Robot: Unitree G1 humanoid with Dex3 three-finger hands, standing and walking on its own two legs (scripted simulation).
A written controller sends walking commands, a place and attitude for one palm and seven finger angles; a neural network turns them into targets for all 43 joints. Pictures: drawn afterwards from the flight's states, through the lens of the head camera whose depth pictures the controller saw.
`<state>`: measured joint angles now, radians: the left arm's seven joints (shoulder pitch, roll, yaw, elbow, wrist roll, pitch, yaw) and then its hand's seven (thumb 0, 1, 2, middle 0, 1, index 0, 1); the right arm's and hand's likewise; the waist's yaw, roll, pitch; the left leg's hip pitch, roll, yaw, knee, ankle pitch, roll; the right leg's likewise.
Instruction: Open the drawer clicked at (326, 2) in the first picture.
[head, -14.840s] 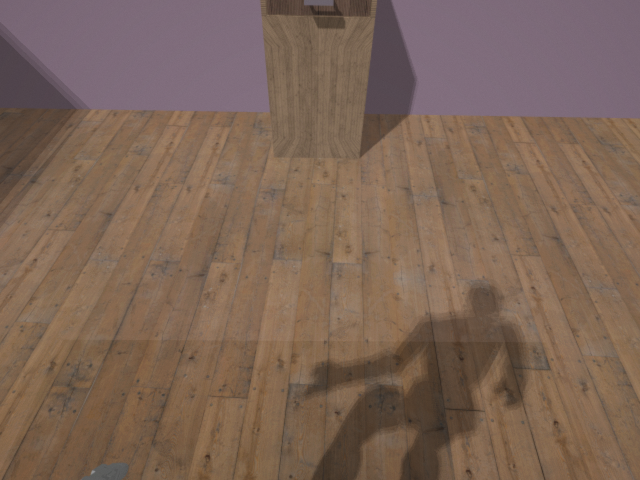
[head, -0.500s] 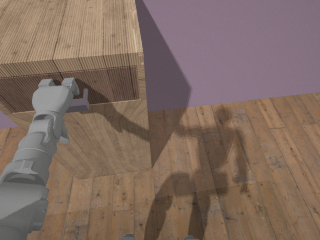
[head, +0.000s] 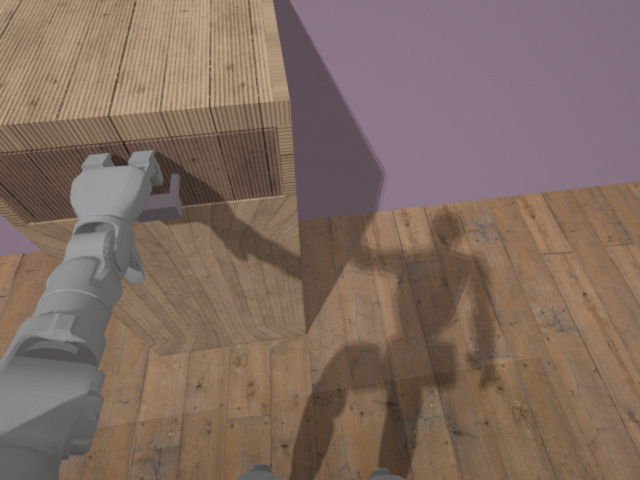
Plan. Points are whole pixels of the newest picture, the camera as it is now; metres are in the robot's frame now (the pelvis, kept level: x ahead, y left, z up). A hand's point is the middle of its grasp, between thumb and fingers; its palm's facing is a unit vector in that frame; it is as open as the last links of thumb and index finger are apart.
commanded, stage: lift the fingers back up to retry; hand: left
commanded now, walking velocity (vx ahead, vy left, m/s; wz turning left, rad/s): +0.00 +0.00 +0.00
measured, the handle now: (140, 196) +0.50 +0.26 +0.03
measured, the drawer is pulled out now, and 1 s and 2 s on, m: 0.00 0.00 0.00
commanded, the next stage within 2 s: re-aim the fingers above the handle in 0.64 s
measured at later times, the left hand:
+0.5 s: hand (106, 189) +0.45 +0.26 +0.10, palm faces +0.00 -0.01 -1.00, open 13.7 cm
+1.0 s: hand (103, 196) +0.44 +0.26 +0.10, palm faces -0.02 -0.02 -1.00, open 13.9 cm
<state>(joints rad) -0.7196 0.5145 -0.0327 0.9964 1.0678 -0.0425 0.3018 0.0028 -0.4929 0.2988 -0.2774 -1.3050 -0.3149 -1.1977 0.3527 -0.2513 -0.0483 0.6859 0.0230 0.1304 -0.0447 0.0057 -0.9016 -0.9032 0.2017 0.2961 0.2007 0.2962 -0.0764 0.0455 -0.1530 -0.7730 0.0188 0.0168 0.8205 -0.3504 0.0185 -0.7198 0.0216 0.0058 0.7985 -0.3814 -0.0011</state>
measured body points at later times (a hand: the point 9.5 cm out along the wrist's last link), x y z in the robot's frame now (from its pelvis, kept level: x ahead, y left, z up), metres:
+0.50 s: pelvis +0.03 +0.00 +0.02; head +0.08 -0.02 +0.47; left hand +0.45 +0.26 +0.15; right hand +0.11 -0.27 -0.11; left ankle +0.02 +0.11 -0.70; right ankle +0.00 -0.12 -0.70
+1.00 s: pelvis +0.03 -0.01 +0.02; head +0.08 -0.03 +0.47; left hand +0.44 +0.26 +0.15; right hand +0.12 -0.28 -0.12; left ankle +0.02 +0.11 -0.70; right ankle +0.00 -0.12 -0.70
